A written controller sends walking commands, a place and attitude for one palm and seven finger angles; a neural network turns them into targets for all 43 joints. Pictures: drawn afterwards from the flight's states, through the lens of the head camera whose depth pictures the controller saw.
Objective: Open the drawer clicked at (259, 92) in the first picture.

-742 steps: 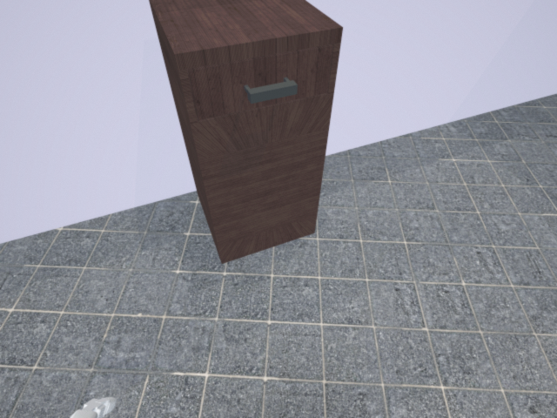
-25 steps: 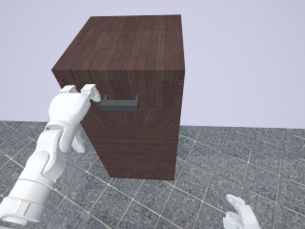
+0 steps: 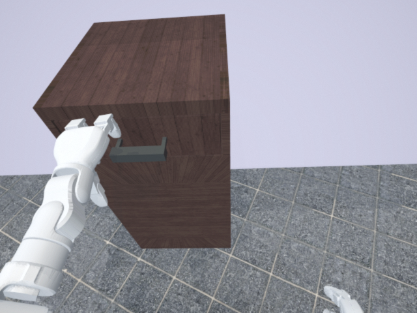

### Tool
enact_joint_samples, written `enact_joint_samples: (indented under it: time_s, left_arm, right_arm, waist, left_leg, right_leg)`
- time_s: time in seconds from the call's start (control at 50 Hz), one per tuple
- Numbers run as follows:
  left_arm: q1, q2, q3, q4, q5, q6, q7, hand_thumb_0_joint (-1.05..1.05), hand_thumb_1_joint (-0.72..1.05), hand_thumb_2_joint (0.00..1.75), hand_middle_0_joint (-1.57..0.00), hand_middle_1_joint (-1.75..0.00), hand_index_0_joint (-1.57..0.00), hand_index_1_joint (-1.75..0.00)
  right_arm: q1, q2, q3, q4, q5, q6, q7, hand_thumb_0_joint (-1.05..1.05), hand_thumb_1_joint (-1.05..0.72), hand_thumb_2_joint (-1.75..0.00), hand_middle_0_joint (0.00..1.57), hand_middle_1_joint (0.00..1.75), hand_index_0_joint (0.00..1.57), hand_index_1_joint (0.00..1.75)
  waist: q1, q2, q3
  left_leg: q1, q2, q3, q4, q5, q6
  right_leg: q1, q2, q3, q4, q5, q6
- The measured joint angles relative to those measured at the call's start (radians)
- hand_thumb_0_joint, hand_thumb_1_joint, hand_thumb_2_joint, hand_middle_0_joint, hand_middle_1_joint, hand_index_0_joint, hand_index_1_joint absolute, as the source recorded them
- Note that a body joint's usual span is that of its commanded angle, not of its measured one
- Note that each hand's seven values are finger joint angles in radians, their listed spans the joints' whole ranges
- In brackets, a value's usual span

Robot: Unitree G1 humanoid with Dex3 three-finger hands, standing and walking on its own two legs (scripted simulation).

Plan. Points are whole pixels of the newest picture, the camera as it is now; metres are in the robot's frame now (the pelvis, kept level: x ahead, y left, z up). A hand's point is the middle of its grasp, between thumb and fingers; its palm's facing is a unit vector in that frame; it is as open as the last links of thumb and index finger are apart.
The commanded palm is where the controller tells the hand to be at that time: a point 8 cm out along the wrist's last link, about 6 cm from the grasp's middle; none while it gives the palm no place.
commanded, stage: move the hooked fingers above the handle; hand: left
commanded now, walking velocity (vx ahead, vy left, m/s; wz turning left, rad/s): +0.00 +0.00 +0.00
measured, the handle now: (140, 147) +0.48 +0.21 +0.02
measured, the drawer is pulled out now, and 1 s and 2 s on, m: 0.00 0.00 0.00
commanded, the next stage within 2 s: none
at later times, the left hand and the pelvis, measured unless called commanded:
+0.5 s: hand (117, 157) +0.40 +0.23 +0.07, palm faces -0.07 -0.05 -1.00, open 13.9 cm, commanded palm +0.39 +0.21 +0.14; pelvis +0.00 +0.01 +0.00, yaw +1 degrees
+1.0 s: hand (152, 139) +0.44 +0.16 +0.09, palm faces +0.03 -0.02 -1.00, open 13.5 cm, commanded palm +0.40 +0.22 +0.13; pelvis -0.02 +0.00 +0.00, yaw -3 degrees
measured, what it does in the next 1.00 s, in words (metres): stands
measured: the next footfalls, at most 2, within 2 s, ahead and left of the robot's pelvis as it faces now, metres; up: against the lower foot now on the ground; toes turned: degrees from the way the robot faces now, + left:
none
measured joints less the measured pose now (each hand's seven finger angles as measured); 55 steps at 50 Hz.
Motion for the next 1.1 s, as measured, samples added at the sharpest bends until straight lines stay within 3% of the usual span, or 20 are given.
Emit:
enact_joint_samples:
  time_s: [0.08,0.14,0.22,0.28,0.38,0.44,0.48,0.56,0.62,0.68,0.78,0.84,0.98,1.1]
  left_arm:
    - [-0.011,-0.011,-0.037,0.021,-0.007,0.021,-0.054,0.00,-0.49,0.30,-0.31,-1.20,-0.31,-1.20]
    - [-0.025,-0.024,-0.066,0.021,0.000,-0.020,-0.076,0.00,-0.49,0.30,-0.32,-1.20,-0.31,-1.20]
    - [-0.032,-0.039,-0.073,0.000,0.017,-0.105,-0.037,0.00,-0.49,0.30,-0.32,-1.20,-0.32,-1.20]
    - [-0.061,-0.053,-0.066,0.019,0.032,-0.115,0.025,0.00,-0.49,0.30,-0.32,-1.20,-0.32,-1.20]
    - [-0.136,-0.063,-0.061,0.139,0.051,0.002,0.074,0.00,-0.49,0.30,-0.32,-1.20,-0.32,-1.20]
    - [-0.175,-0.061,-0.083,0.217,0.048,0.078,0.038,0.00,-0.49,0.30,-0.31,-1.20,-0.31,-1.20]
    - [-0.197,-0.063,-0.110,0.247,0.039,0.093,0.000,0.00,-0.49,0.30,-0.31,-1.20,-0.31,-1.20]
    - [-0.225,-0.085,-0.164,0.246,0.032,0.013,-0.040,0.00,-0.49,0.30,-0.32,-1.20,-0.31,-1.20]
    - [-0.263,-0.116,-0.190,0.266,0.047,-0.082,-0.008,0.00,-0.49,0.30,-0.32,-1.20,-0.32,-1.20]
    - [-0.314,-0.141,-0.160,0.330,0.069,-0.132,0.070,0.00,-0.49,0.30,-0.32,-1.20,-0.32,-1.20]
    - [-0.369,-0.153,-0.119,0.426,0.101,-0.090,0.184,0.00,-0.49,0.30,-0.44,-1.29,-0.32,-1.21]
    - [-0.375,-0.160,-0.121,0.463,0.111,-0.045,0.211,0.00,-0.49,0.30,-0.45,-1.29,-0.34,-1.24]
    - [-0.403,-0.141,-0.103,0.553,0.091,0.040,0.150,0.00,-0.49,0.30,-0.40,-1.24,-0.35,-1.29]
    - [-0.373,-0.071,-0.046,0.596,0.093,0.004,0.080,0.01,-0.49,0.30,-0.35,-1.22,-0.33,-1.25]
  right_arm:
    - [-0.008,0.000,0.004,-0.010,0.001,0.011,-0.005,0.00,-0.91,-0.90,0.20,0.30,0.20,0.30]
    - [-0.015,0.003,0.001,-0.016,-0.004,0.007,-0.011,0.00,-0.91,-0.90,0.20,0.30,0.20,0.30]
    - [-0.019,0.009,-0.008,-0.018,-0.013,-0.001,-0.014,0.00,-0.91,-0.90,0.20,0.30,0.20,0.30]
    - [-0.020,0.014,-0.014,-0.010,-0.013,-0.004,-0.006,0.00,-0.91,-0.90,0.20,0.30,0.20,0.30]
    - [-0.012,0.021,-0.002,0.002,-0.002,0.017,0.005,0.00,-0.91,-0.90,0.20,0.30,0.20,0.30]
    - [0.004,0.024,0.006,0.000,0.008,0.034,0.006,0.00,-0.91,-0.90,0.20,0.30,0.20,0.30]
    - [0.018,0.026,0.005,-0.003,0.009,0.039,0.002,0.00,-0.91,-0.90,0.20,0.30,0.20,0.30]
    - [0.046,0.024,-0.007,0.003,0.000,0.028,-0.010,0.00,-0.91,-0.90,0.20,0.30,0.20,0.30]
    - [0.059,0.021,-0.018,0.017,-0.005,0.012,-0.015,0.00,-0.91,-0.90,0.20,0.30,0.20,0.30]
    - [0.060,0.024,-0.015,0.032,-0.006,0.001,-0.017,0.00,-0.91,-0.90,0.20,0.30,0.20,0.30]
    - [0.078,0.030,-0.003,0.043,-0.007,0.002,-0.016,0.00,-0.91,-0.90,0.20,0.30,0.20,0.30]
    - [0.084,0.031,0.008,0.053,0.001,0.022,-0.020,0.00,-0.91,-0.90,0.20,0.30,0.20,0.30]
    - [0.080,0.037,0.029,0.046,0.026,0.044,-0.051,0.00,-0.91,-0.90,0.20,0.30,0.20,0.30]
    - [0.091,0.022,0.019,0.009,0.029,0.024,-0.067,0.00,-0.91,-0.90,0.20,0.30,0.20,0.30]
  waist:
    - [-0.005,-0.005,-0.004]
    - [-0.008,-0.012,-0.002]
    - [-0.009,-0.018,-0.011]
    - [-0.008,-0.014,-0.023]
    - [-0.012,-0.006,-0.036]
    - [-0.021,-0.005,-0.036]
    - [-0.028,-0.007,-0.030]
    - [-0.037,-0.012,-0.022]
    - [-0.043,-0.011,-0.022]
    - [-0.056,-0.016,-0.029]
    - [-0.066,-0.016,-0.044]
    - [-0.070,-0.010,-0.053]
    - [-0.097,-0.014,-0.053]
    - [-0.103,-0.021,-0.048]
  left_leg:
    - [-0.008,-0.003,-0.008,0.008,-0.006,0.000]
    - [-0.020,-0.004,-0.013,0.022,-0.012,0.000]
    - [-0.038,-0.004,-0.008,0.040,-0.022,0.002]
    - [-0.051,-0.003,-0.002,0.053,-0.028,0.003]
    - [-0.060,-0.004,0.008,0.053,-0.025,0.005]
    - [-0.061,-0.005,0.005,0.046,-0.018,0.006]
    - [-0.062,-0.007,-0.002,0.045,-0.014,0.007]
    - [-0.072,-0.012,-0.012,0.055,-0.012,0.010]
    - [-0.091,-0.014,-0.012,0.072,-0.015,0.011]
    - [-0.117,-0.011,0.004,0.086,-0.018,0.012]
    - [-0.147,0.002,0.029,0.085,-0.012,0.009]
    - [-0.138,0.010,0.040,0.067,-0.003,0.007]
    - [-0.082,0.025,0.052,0.013,0.024,-0.004]
    - [-0.072,0.035,0.046,0.001,0.031,-0.014]
  right_leg:
    - [-0.005,-0.002,-0.008,0.005,-0.008,0.000]
    - [-0.013,-0.003,-0.014,0.014,-0.014,-0.001]
    - [-0.031,-0.002,-0.011,0.031,-0.022,-0.001]
    - [-0.046,-0.002,-0.005,0.045,-0.027,0.001]
    - [-0.061,-0.003,0.004,0.054,-0.025,0.005]
    - [-0.060,-0.005,0.001,0.047,-0.020,0.006]
    - [-0.058,-0.006,-0.006,0.043,-0.017,0.006]
    - [-0.063,-0.010,-0.018,0.047,-0.016,0.008]
    - [-0.081,-0.012,-0.020,0.064,-0.020,0.010]
    - [-0.115,-0.010,-0.006,0.088,-0.024,0.011]
    - [-0.159,0.001,0.019,0.099,-0.013,0.010]
    - [-0.156,0.007,0.031,0.085,0.000,0.009]
    - [-0.110,0.021,0.046,0.040,0.030,0.000]
    - [-0.098,0.030,0.042,0.024,0.040,-0.012]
